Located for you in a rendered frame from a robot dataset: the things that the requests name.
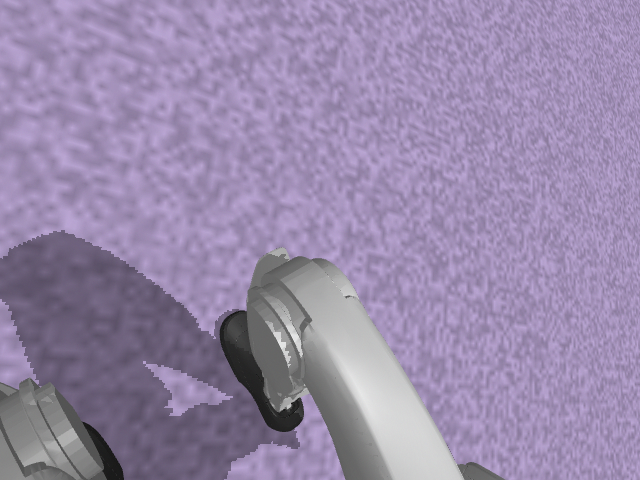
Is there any right robot foot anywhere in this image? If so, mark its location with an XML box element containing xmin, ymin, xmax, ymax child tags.
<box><xmin>220</xmin><ymin>311</ymin><xmax>304</xmax><ymax>432</ymax></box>

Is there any left robot foot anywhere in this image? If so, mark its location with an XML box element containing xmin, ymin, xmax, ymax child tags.
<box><xmin>82</xmin><ymin>422</ymin><xmax>124</xmax><ymax>480</ymax></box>

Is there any right robot hand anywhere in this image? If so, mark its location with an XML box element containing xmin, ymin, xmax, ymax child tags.
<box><xmin>456</xmin><ymin>462</ymin><xmax>505</xmax><ymax>480</ymax></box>

